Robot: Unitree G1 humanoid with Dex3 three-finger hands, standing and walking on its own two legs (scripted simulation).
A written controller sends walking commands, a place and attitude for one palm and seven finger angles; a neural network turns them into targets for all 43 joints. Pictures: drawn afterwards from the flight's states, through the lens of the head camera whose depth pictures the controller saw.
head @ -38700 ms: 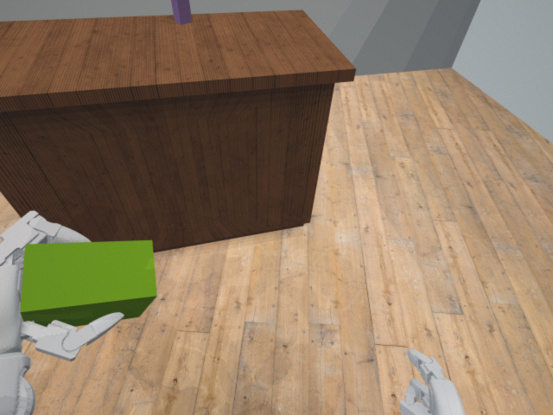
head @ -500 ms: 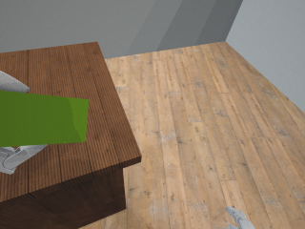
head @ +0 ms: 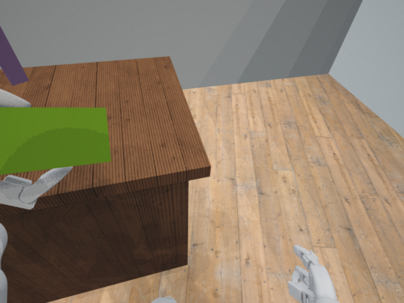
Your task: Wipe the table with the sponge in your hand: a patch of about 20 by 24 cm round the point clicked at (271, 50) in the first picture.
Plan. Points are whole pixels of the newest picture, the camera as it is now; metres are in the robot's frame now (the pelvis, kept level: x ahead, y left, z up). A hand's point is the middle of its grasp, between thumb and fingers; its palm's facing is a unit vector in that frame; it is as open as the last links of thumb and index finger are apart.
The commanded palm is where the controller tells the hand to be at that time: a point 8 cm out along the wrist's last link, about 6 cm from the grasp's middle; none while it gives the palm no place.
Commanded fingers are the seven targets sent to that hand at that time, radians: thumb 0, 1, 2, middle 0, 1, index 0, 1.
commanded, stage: step back with the hand held close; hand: left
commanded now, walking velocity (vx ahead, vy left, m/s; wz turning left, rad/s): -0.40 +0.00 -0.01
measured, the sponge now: (65, 138) +0.24 +0.21 +0.26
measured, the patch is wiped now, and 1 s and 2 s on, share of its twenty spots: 1.00 1.00 1.00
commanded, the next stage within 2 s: stop stepping back and stand still in 0.28 s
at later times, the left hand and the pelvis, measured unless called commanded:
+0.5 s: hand out of the picture +0.06 +0.18 +0.29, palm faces +0.43 -0.83 -0.36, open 10.4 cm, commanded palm +0.00 +0.25 +0.29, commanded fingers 0.00 0.10 1.30 -1.20 -1.60 -1.20 -1.60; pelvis -0.17 -0.02 +0.01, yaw -2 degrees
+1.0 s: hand out of the picture -0.05 +0.18 +0.29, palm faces +0.53 -0.78 -0.33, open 10.4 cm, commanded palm -0.09 +0.24 +0.29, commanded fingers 0.00 0.10 1.30 -1.20 -1.60 -1.20 -1.60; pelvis -0.25 -0.04 +0.00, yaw +1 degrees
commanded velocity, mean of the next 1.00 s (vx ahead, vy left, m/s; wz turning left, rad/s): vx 0.01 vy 0.04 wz -0.01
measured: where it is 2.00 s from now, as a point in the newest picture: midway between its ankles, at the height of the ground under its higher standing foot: outside the picture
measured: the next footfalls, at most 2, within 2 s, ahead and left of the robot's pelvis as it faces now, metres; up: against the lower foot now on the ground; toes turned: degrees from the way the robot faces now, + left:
left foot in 0.12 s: +0.03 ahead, +0.13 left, +0.00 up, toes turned +1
right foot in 0.42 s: -0.19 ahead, -0.10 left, +0.00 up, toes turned -3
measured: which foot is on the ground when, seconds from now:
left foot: up 0.00-0.10, down 0.12-0.44, up 0.46-0.68, down 0.70-0.96, up 0.98-1.00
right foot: down 0.00-0.12, up 0.14-0.40, down 0.42-1.00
